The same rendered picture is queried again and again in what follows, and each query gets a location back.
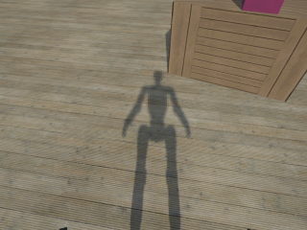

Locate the pedestal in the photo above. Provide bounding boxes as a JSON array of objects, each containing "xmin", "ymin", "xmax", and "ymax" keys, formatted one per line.
[{"xmin": 167, "ymin": 0, "xmax": 307, "ymax": 102}]

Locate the carton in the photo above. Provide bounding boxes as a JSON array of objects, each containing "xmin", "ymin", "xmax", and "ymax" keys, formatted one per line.
[{"xmin": 242, "ymin": 0, "xmax": 284, "ymax": 14}]

